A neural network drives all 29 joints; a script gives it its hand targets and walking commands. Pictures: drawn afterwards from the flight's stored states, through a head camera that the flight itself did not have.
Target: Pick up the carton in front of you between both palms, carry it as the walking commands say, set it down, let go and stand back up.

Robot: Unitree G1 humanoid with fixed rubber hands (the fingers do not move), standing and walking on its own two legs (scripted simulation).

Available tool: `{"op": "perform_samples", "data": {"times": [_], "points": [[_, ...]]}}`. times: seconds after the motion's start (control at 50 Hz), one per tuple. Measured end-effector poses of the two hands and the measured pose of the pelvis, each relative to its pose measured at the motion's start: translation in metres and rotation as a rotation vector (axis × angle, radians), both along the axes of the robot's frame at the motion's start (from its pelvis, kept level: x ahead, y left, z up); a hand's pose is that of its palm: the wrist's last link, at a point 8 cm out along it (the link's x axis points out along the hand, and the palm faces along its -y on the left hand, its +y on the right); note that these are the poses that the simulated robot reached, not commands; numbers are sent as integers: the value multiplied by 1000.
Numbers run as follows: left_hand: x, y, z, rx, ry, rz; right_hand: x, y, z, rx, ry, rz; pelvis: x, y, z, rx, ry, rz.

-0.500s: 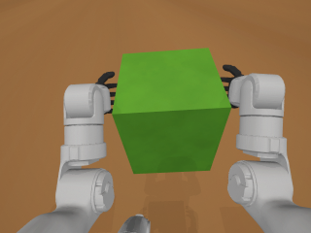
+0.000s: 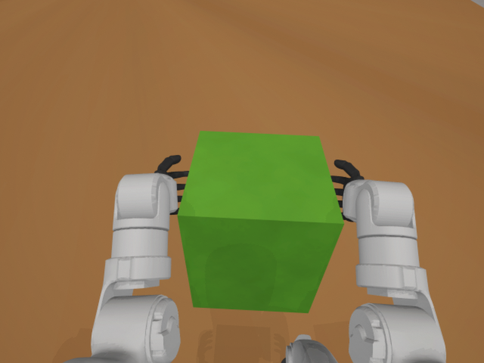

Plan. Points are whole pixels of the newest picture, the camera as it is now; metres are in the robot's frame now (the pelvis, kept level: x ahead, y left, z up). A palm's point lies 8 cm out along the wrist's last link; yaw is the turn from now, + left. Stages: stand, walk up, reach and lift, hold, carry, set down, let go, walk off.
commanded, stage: carry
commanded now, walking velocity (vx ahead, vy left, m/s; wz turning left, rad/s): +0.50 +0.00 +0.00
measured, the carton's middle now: (255, 223) +0.35 +0.00 +0.02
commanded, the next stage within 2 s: none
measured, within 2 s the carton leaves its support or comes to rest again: neither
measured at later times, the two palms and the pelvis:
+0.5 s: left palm (182, 104) +0.59 +0.14 +0.10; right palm (323, 102) +0.60 -0.16 +0.09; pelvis +0.34 -0.02 +0.00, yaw +3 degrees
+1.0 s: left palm (175, 46) +0.89 +0.19 +0.07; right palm (282, 47) +0.88 -0.10 +0.08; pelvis +0.62 +0.05 +0.00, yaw -1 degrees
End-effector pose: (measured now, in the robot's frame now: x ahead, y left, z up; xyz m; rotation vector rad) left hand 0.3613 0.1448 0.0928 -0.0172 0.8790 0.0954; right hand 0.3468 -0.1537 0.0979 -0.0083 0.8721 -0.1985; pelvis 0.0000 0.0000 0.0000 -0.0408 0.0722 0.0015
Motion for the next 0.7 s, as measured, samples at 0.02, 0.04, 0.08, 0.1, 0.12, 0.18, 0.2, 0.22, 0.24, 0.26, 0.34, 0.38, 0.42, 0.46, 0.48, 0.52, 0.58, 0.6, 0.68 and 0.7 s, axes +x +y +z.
{"op": "perform_samples", "data": {"times": [0.02, 0.04, 0.08, 0.1, 0.12, 0.18, 0.2, 0.22, 0.24, 0.26, 0.34, 0.38, 0.42, 0.46, 0.48, 0.52, 0.58, 0.6, 0.68, 0.7], "points": [[9, 0, -3, -3, -6, 6, 11, 0, -3, 5, -7, -4, 13, -1, 0, 1, 1, -1], [19, -1, -6, -7, -17, 13, 22, -1, -5, 10, -18, -7, 26, -3, 0, 2, 1, -1], [38, -2, -11, -19, -45, 32, 45, -2, -7, 17, -48, -11, 54, -7, -2, 6, 2, -4], [48, -3, -13, -26, -62, 43, 57, -4, -9, 23, -65, -13, 69, -9, -4, 8, 3, -4], [59, -5, -15, -33, -80, 57, 69, -5, -11, 31, -84, -16, 85, -12, -6, 10, 3, -3], [90, -10, -21, -46, -132, 104, 106, -11, -21, 62, -136, -16, 137, -23, -18, 25, -13, 16], [99, -12, -24, -46, -145, 121, 118, -13, -25, 69, -150, -7, 154, -26, -23, 33, -16, 28], [107, -14, -26, -43, -147, 133, 129, -13, -29, 95, -154, 12, 168, -27, -23, 23, -14, 26], [114, -16, -28, -38, -140, 141, 138, -15, -33, 98, -145, 19, 180, -28, -22, 20, -13, 32], [120, -17, -30, -31, -127, 145, 146, -16, -35, 99, -131, 26, 191, -30, -19, 23, -13, 43], [143, -15, -26, 0, -98, 139, 175, -14, -32, 82, -101, 67, 237, -35, -7, 41, -10, 56], [160, -14, -19, 8, -111, 140, 194, -12, -26, 75, -113, 85, 260, -35, -3, 49, -9, 54], [179, -12, -10, 16, -134, 136, 214, -11, -18, 75, -137, 90, 284, -33, 0, 54, -9, 54], [201, -10, -2, 21, -156, 131, 235, -9, -11, 77, -158, 90, 309, -29, 2, 56, -12, 53], [213, -8, 2, 22, -167, 129, 246, -7, -8, 76, -169, 89, 322, -27, 2, 56, -15, 54], [238, -4, 7, 23, -187, 123, 270, -3, -3, 76, -189, 85, 348, -21, 1, 56, -22, 53], [279, 6, 7, 16, -202, 116, 309, 7, -1, 72, -205, 77, 390, -10, -5, 48, -33, 46], [294, 10, 5, 12, -202, 115, 323, 11, -2, 69, -205, 74, 404, -6, -8, 45, -37, 42], [358, 29, -16, -16, -196, 102, 382, 29, -15, 42, -201, 60, 466, 15, -27, 34, -47, 14], [375, 33, -23, -19, -196, 91, 397, 34, -21, 36, -199, 53, 481, 21, -34, 35, -50, 9]]}}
